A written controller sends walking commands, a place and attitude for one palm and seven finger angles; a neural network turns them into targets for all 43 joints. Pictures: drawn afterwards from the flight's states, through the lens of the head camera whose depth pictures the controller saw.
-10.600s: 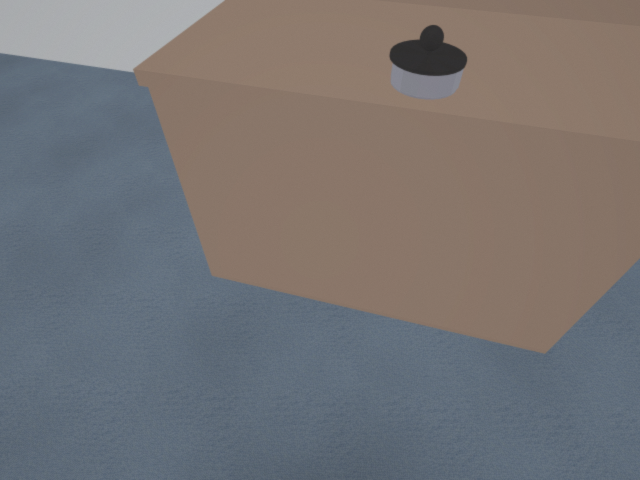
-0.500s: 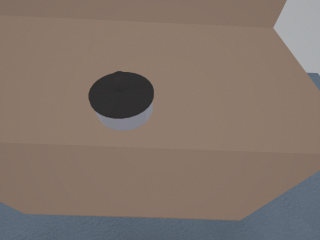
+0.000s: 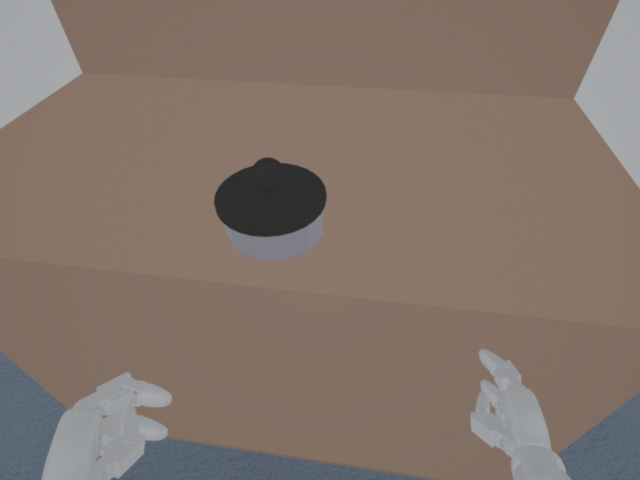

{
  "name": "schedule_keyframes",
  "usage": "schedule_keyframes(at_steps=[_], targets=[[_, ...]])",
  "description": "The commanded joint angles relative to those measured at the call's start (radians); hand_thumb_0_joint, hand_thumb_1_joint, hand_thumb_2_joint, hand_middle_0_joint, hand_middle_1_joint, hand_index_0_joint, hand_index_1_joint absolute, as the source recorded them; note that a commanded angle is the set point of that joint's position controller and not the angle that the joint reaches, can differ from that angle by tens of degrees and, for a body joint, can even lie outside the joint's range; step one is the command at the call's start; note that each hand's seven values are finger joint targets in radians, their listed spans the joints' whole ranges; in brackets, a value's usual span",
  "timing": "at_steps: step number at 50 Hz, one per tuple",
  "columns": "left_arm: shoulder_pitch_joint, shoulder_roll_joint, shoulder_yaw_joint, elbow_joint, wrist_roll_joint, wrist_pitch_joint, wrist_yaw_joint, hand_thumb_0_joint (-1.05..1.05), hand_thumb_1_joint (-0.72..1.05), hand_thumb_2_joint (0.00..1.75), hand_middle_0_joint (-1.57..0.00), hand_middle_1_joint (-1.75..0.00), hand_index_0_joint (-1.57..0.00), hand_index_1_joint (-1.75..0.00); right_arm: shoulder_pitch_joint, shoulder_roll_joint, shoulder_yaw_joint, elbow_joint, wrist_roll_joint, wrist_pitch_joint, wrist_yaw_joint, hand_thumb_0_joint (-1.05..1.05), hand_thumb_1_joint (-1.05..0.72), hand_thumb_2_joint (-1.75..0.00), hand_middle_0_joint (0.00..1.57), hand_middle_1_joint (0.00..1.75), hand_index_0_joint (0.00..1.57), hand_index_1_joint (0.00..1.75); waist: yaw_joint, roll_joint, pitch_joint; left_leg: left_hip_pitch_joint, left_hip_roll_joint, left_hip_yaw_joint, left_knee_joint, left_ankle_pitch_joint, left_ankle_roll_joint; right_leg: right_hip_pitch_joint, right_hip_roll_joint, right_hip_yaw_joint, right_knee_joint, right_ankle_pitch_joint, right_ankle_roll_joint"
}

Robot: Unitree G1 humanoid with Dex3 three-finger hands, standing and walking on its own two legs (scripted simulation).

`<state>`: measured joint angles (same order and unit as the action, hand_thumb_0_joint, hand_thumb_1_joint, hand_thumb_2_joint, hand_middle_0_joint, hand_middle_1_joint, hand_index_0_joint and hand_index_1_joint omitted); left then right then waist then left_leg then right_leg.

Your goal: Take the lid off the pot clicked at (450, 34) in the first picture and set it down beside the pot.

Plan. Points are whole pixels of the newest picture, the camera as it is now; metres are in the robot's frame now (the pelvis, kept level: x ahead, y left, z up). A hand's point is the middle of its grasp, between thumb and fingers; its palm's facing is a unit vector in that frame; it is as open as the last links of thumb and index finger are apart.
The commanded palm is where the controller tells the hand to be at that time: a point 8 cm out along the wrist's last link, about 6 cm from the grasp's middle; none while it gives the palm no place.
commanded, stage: lift the closed hand beside the body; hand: left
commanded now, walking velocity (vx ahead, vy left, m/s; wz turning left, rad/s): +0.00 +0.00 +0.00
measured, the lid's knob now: (268, 175) +0.46 +0.14 +0.16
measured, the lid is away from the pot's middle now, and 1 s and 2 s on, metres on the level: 0.00 0.00 0.00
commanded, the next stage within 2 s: raise the hand higher, near the body in 0.14 s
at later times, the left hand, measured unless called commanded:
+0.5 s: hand (105, 375) +0.17 +0.23 +0.14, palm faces +0.29 -0.83 -0.48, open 3.1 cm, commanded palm +0.10 +0.27 +0.17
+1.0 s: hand (79, 315) +0.18 +0.23 +0.21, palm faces +0.37 -0.83 -0.43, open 3.1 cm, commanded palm +0.13 +0.28 +0.23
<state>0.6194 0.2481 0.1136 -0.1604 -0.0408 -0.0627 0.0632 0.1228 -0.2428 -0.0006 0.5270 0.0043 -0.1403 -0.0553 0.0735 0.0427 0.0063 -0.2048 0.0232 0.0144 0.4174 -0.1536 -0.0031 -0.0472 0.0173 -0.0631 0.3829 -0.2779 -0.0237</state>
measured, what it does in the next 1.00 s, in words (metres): stands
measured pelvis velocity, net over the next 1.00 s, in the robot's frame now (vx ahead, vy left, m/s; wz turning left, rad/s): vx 0.01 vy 0.02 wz -0.03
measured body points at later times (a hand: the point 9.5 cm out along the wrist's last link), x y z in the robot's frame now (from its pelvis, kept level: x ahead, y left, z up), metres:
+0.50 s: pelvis +0.02 +0.00 +0.00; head +0.00 -0.02 +0.45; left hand +0.14 +0.27 +0.16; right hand +0.21 -0.22 -0.08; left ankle +0.05 +0.12 -0.74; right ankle -0.04 -0.10 -0.74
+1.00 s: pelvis +0.01 +0.02 +0.00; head -0.01 +0.00 +0.45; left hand +0.16 +0.27 +0.23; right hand +0.22 -0.18 -0.07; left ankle +0.05 +0.12 -0.74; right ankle -0.04 -0.10 -0.74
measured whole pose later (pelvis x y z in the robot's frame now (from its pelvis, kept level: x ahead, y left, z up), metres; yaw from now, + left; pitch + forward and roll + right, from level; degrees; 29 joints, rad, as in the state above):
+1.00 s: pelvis +0.01 +0.02 +0.00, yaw -2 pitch -5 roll +0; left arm 0.54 0.35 0.34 -0.65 -0.06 -0.18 0.06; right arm 0.16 -0.19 0.03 0.60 0.01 -0.16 -0.05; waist 0.09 0.06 0.02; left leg -0.18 0.01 0.05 0.45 -0.20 0.01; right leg -0.02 0.00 -0.03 0.40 -0.30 0.00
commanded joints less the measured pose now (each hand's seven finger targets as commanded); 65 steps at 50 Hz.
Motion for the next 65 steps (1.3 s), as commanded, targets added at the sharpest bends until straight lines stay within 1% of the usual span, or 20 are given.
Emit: schedule_keyframes(at_steps=[1,5,8,10,11,15,16,20,23,24,28,39,43,56,57,58,60,61,62,65], targets=[[-0.048,0.135,0.097,-0.298,-0.005,-0.079,0.006,0.00,0.90,0.90,-1.30,-1.50,-1.30,-1.50,-0.070,-0.063,-0.019,-0.129,-0.006,-0.043,-0.015,0.00,-0.90,-0.90,0.20,0.30,0.20,0.30,-0.036,-0.004,0.002,0.181,-0.022,0.029,-0.021,0.015,0.039,-0.215,-0.028,0.033,-0.150,0.065,0.024],[0.018,0.214,0.195,-0.381,-0.003,-0.088,0.012,0.00,0.90,0.90,-1.30,-1.50,-1.30,-1.50,-0.092,-0.066,-0.023,-0.118,-0.008,-0.052,-0.017,0.00,-0.90,-0.90,0.20,0.30,0.20,0.30,-0.007,0.002,-0.031,0.197,-0.020,0.022,-0.013,0.065,0.039,-0.179,-0.029,0.034,-0.134,0.125,0.023],[0.041,0.179,0.177,-0.411,-0.007,-0.093,0.006,0.00,0.90,0.90,-1.30,-1.50,-1.30,-1.50,-0.106,-0.048,-0.018,-0.114,-0.006,-0.058,-0.025,0.00,-0.90,-0.90,0.20,0.30,0.20,0.30,-0.008,-0.035,0.006,0.182,-0.014,0.018,-0.016,0.074,0.041,-0.177,-0.030,0.033,-0.132,0.139,0.028],[0.048,0.247,0.246,-0.479,-0.004,-0.101,0.014,0.00,0.90,0.90,-1.30,-1.50,-1.30,-1.50,-0.118,-0.061,-0.022,-0.114,-0.003,-0.066,-0.024,0.00,-0.90,-0.90,0.20,0.30,0.20,0.30,0.005,0.001,-0.026,0.197,-0.012,0.016,-0.007,0.090,0.037,-0.168,-0.028,0.039,-0.128,0.154,0.026],[0.068,0.200,0.208,-0.494,-0.006,-0.105,0.011,0.00,0.90,0.90,-1.30,-1.50,-1.30,-1.50,-0.116,-0.040,-0.018,-0.115,-0.003,-0.071,-0.025,0.00,-0.90,-0.90,0.20,0.30,0.20,0.30,-0.002,-0.007,-0.015,0.186,-0.012,0.013,-0.010,0.096,0.039,-0.163,-0.029,0.034,-0.121,0.163,0.026],[0.135,0.224,0.270,-0.450,-0.002,-0.103,0.011,0.00,0.90,0.90,-1.30,-1.50,-1.30,-1.50,-0.125,-0.049,-0.033,-0.090,0.003,-0.068,-0.023,0.00,-0.90,-0.90,0.20,0.30,0.20,0.30,0.013,-0.054,-0.017,0.189,-0.003,0.015,-0.005,0.122,0.039,-0.165,-0.023,0.029,-0.111,0.196,0.029],[0.121,0.173,0.211,-0.482,-0.004,-0.110,0.002,0.00,0.90,0.90,-1.30,-1.50,-1.30,-1.50,-0.119,-0.040,-0.027,-0.101,0.004,-0.071,-0.020,0.00,-0.90,-0.90,0.20,0.30,0.20,0.30,-0.002,-0.059,-0.011,0.181,-0.006,0.016,-0.007,0.120,0.042,-0.162,-0.027,0.025,-0.103,0.200,0.031],[0.097,0.275,0.315,-0.550,-0.003,-0.124,0.019,0.00,0.90,0.90,-1.30,-1.50,-1.30,-1.50,-0.130,-0.053,-0.034,-0.097,0.006,-0.081,-0.030,0.00,-0.90,-0.90,0.20,0.30,0.20,0.30,0.016,-0.010,-0.037,0.197,-0.002,0.021,0.002,0.117,0.039,-0.168,-0.027,0.038,-0.109,0.202,0.031],[0.126,0.213,0.265,-0.562,-0.005,-0.131,0.011,0.00,0.90,0.90,-1.30,-1.50,-1.30,-1.50,-0.117,-0.043,-0.034,-0.097,0.007,-0.084,-0.028,0.00,-0.90,-0.90,0.20,0.30,0.20,0.30,0.007,-0.038,-0.038,0.194,-0.001,0.019,0.002,0.146,0.040,-0.155,-0.026,0.026,-0.086,0.237,0.031],[0.106,0.231,0.272,-0.598,-0.003,-0.133,0.012,0.00,0.90,0.90,-1.30,-1.50,-1.30,-1.50,-0.110,-0.054,-0.034,-0.104,0.009,-0.086,-0.026,0.00,-0.90,-0.90,0.20,0.30,0.20,0.30,0.009,0.004,-0.066,0.210,-0.001,0.020,0.007,0.161,0.039,-0.153,-0.028,0.030,-0.080,0.254,0.030],[0.099,0.234,0.287,-0.605,-0.006,-0.139,0.016,0.00,0.90,0.90,-1.30,-1.50,-1.30,-1.50,-0.112,-0.046,-0.035,-0.099,0.010,-0.086,-0.023,0.00,-0.90,-0.90,0.20,0.30,0.20,0.30,0.006,-0.029,-0.036,0.191,0.000,0.014,0.006,0.154,0.035,-0.161,-0.023,0.019,-0.074,0.249,0.028],[-0.043,0.249,0.299,-0.690,-0.016,-0.158,0.016,0.00,0.90,0.90,-1.30,-1.50,-1.30,-1.50,-0.102,-0.056,-0.018,-0.109,0.007,-0.084,-0.011,0.00,-0.90,-0.90,0.20,0.30,0.20,0.30,0.004,0.046,-0.050,0.208,0.007,-0.001,0.000,0.134,0.025,-0.162,-0.021,0.023,-0.065,0.206,0.017],[-0.078,0.247,0.316,-0.665,-0.023,-0.163,0.016,0.00,0.90,0.90,-1.30,-1.50,-1.30,-1.50,-0.103,-0.052,-0.015,-0.103,0.004,-0.078,-0.009,0.00,-0.90,-0.90,0.20,0.30,0.20,0.30,0.003,-0.005,-0.032,0.196,0.010,-0.005,-0.008,0.101,0.025,-0.167,-0.018,0.020,-0.069,0.173,0.015],[-0.236,0.289,0.385,-0.684,-0.036,-0.194,0.026,0.00,0.90,0.90,-1.30,-1.50,-1.30,-1.50,-0.114,-0.058,-0.012,-0.080,0.005,-0.078,-0.002,0.00,-0.90,-0.90,0.20,0.30,0.20,0.30,0.001,0.029,-0.053,0.207,0.014,-0.006,-0.014,0.069,0.024,-0.165,-0.022,0.028,-0.077,0.128,0.007],[-0.238,0.513,0.338,-0.721,0.324,-0.088,0.047,0.00,0.87,0.92,-1.29,-1.46,-1.29,-1.46,-0.124,-0.122,0.002,-0.121,-0.029,-0.013,0.017,0.00,-0.90,-0.90,0.20,0.30,0.20,0.30,0.026,0.105,-0.085,0.077,-0.002,0.021,0.011,0.136,0.016,-0.169,-0.019,0.008,0.017,0.157,0.018],[-0.255,0.409,0.314,-0.775,0.311,-0.034,0.053,0.00,0.85,0.94,-1.29,-1.43,-1.29,-1.43,-0.150,-0.086,-0.004,-0.171,-0.021,0.018,0.030,0.00,-0.90,-0.90,0.20,0.30,0.20,0.30,0.026,0.131,-0.084,0.059,-0.004,0.032,0.011,0.162,0.013,-0.173,-0.019,-0.022,0.036,0.157,0.009],[-0.195,0.532,0.388,-0.718,0.430,0.059,0.060,0.00,0.80,0.98,-1.28,-1.36,-1.28,-1.36,-0.176,-0.093,-0.011,-0.186,0.002,0.078,0.044,0.00,-0.90,-0.90,0.20,0.30,0.20,0.30,0.049,0.132,-0.061,0.030,0.001,0.036,0.029,0.125,0.011,-0.183,-0.007,-0.002,0.040,0.127,0.003],[-0.238,0.556,0.367,-0.745,0.485,0.086,0.045,0.00,0.77,1.00,-1.27,-1.32,-1.27,-1.32,-0.174,-0.100,-0.004,-0.199,0.000,0.111,0.049,0.00,-0.90,-0.90,0.20,0.30,0.20,0.30,0.041,0.100,-0.096,0.021,-0.002,0.036,0.037,0.122,0.012,-0.190,-0.010,-0.002,0.054,0.114,0.003],[-0.230,0.591,0.383,-0.701,0.520,0.112,0.032,0.00,0.75,1.03,-1.27,-1.29,-1.27,-1.29,-0.179,-0.108,-0.006,-0.204,0.005,0.134,0.050,0.00,-0.90,-0.90,0.20,0.30,0.20,0.30,0.041,0.048,-0.104,0.017,-0.002,0.030,0.052,0.105,0.015,-0.201,-0.013,0.001,0.054,0.099,0.009],[-0.287,0.699,0.398,-0.651,0.613,0.163,-0.032,0.00,0.66,1.09,-1.25,-1.18,-1.25,-1.18,-0.228,-0.126,-0.005,-0.212,0.029,0.163,0.061,0.00,-0.90,-0.90,0.20,0.30,0.20,0.30,0.041,0.055,-0.161,0.030,-0.007,0.012,0.086,0.120,0.020,-0.217,-0.012,0.022,0.059,0.142,0.013]])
